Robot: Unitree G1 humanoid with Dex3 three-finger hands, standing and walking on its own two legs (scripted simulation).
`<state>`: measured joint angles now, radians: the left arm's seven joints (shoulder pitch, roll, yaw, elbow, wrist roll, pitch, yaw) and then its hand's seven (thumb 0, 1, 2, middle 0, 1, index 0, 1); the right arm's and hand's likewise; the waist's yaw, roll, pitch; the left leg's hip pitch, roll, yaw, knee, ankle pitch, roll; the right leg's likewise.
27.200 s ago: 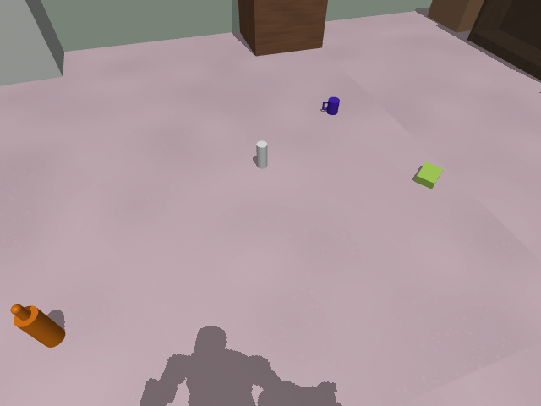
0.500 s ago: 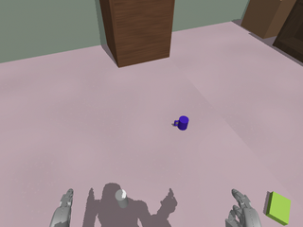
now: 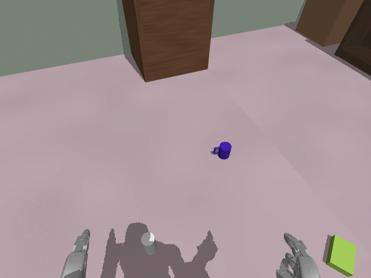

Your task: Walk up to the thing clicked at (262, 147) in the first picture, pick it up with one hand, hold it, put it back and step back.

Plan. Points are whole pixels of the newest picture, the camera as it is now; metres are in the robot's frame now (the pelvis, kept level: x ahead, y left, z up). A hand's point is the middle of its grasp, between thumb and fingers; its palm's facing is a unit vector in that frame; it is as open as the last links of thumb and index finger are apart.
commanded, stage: home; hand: left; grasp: from the side
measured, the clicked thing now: (149, 244) +0.39 +0.17 -0.65
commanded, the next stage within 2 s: stand in 0.20 s
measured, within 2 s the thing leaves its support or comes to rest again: neither
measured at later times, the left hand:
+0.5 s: hand (105, 272) +0.17 +0.18 -0.06, palm faces +0.11 -0.95 -0.28, open 15.3 cm
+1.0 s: hand out of the picture +0.07 +0.26 -0.11, palm faces +0.01 -0.94 -0.34, open 7.5 cm
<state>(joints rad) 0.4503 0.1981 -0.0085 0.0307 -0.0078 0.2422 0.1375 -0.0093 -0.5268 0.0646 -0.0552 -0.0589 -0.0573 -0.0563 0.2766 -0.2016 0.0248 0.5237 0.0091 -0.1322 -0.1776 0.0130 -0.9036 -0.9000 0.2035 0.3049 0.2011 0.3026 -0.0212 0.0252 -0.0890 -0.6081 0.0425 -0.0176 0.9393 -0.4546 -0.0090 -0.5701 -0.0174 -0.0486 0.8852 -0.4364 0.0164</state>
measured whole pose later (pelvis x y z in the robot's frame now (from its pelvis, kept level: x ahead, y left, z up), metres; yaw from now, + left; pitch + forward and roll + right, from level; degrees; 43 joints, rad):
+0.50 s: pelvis +0.00 +0.00 +0.00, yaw +0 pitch +7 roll -2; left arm 0.46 0.20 -0.01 0.03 -0.01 0.24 0.14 -0.01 -0.25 0.33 -0.15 -0.20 -0.15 -0.20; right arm 0.27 -0.20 0.02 0.52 0.01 -0.13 -0.18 0.01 -0.90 -0.90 0.20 0.30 0.20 0.30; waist -0.02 0.02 -0.09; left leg -0.60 0.04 -0.02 0.94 -0.46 -0.01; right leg -0.57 -0.02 -0.05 0.89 -0.44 0.01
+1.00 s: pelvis -0.01 +0.01 +0.04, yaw +1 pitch -2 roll +0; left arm 0.24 0.33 0.02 0.89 0.03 0.00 0.02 0.01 0.88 0.90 -0.20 -0.30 -0.20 -0.30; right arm 0.20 -0.31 -0.04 0.96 -0.05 0.00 -0.01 0.01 -0.91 -0.90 0.20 0.30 0.20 0.30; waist 0.01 -0.02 0.04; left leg -0.28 -0.01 0.01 0.61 -0.29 0.02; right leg -0.25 -0.06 -0.04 0.58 -0.29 0.04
